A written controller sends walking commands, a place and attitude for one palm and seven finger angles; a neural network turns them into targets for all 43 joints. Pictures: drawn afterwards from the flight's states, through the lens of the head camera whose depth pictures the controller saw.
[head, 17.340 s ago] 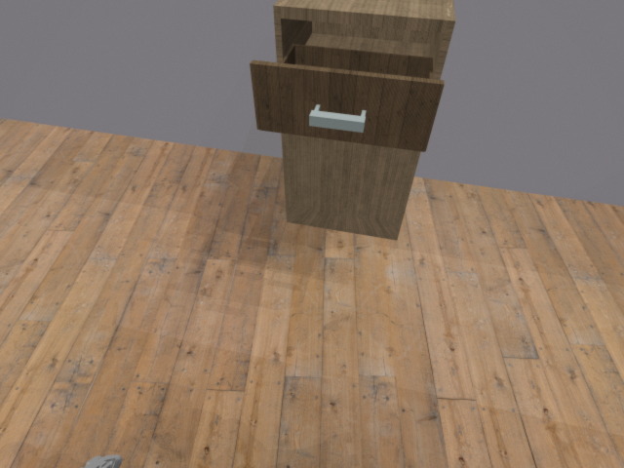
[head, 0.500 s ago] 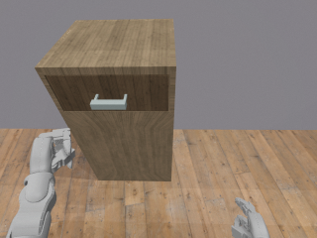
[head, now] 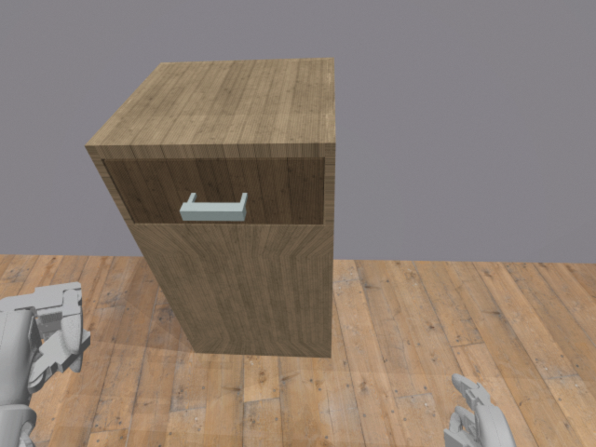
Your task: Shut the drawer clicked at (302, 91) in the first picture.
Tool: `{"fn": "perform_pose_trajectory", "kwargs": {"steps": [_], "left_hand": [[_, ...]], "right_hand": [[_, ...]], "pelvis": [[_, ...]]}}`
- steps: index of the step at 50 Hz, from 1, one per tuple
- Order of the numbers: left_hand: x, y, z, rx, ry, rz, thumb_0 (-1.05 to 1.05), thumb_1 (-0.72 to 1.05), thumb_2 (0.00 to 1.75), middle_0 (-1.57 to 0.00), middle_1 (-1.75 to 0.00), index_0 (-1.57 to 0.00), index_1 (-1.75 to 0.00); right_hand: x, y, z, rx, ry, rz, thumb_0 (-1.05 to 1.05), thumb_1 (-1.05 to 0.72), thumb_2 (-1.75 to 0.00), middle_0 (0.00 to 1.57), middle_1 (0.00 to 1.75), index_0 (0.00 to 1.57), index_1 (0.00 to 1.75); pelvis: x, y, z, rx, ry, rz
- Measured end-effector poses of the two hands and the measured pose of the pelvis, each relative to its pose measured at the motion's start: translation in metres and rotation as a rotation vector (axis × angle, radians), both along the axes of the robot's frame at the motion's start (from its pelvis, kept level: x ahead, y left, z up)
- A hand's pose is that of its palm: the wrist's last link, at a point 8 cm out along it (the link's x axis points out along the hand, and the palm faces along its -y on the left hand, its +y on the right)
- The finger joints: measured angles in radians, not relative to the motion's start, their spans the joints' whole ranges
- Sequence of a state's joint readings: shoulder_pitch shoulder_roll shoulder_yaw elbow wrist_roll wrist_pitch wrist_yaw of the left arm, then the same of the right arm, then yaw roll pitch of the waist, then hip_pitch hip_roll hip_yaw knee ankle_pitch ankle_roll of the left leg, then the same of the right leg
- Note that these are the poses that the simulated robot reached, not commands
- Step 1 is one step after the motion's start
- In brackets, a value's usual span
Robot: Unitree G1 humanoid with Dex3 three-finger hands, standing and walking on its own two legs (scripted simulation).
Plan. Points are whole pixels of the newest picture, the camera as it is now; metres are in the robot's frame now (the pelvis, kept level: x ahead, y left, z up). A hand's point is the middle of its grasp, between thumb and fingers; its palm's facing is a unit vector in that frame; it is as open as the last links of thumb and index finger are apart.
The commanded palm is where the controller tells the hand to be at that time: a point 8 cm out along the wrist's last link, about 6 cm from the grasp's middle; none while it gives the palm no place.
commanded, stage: draw the hand back to the body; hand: left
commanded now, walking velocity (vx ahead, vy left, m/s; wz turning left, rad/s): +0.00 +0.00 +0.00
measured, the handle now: (216, 204) +0.57 +0.26 -0.01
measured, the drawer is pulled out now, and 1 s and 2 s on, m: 0.00 0.00 0.00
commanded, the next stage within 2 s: step back with the hand held close in 0.08 s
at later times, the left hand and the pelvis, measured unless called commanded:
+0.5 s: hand (89, 333) +0.18 +0.24 +0.15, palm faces +0.25 -0.83 -0.49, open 3.2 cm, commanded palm +0.12 +0.29 +0.17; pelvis -0.02 +0.02 +0.00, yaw -2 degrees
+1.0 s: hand out of the picture +0.09 +0.27 +0.16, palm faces +0.36 -0.80 -0.49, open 3.2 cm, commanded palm +0.03 +0.31 +0.17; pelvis -0.10 +0.03 -0.01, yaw +1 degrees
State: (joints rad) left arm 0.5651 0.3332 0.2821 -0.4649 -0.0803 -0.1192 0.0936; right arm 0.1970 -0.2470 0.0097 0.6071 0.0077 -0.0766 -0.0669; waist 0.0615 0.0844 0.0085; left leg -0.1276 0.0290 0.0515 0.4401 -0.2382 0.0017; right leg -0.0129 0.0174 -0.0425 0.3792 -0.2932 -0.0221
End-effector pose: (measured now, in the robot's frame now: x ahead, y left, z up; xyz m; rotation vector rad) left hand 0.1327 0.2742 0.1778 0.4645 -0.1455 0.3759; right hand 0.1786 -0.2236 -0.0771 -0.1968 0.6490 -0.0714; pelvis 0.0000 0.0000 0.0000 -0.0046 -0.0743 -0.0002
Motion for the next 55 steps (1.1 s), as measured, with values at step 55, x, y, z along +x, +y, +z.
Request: {"fn": "perform_pose_trajectory", "kwargs": {"steps": [55], "left_hand": [[-0.093,0.037,-0.002,0.102,-0.121,-0.090,0.01,0.88,0.90,-1.41,-1.60,-1.41,-1.60]], "right_hand": [[-0.133,0.024,-0.007,-0.090,0.082,-0.065,0.01,-0.90,-0.89,0.21,0.30,0.21,0.30]], "pelvis": [[-0.114,0.038,-0.015,-0.044,0.066,-0.001]]}}
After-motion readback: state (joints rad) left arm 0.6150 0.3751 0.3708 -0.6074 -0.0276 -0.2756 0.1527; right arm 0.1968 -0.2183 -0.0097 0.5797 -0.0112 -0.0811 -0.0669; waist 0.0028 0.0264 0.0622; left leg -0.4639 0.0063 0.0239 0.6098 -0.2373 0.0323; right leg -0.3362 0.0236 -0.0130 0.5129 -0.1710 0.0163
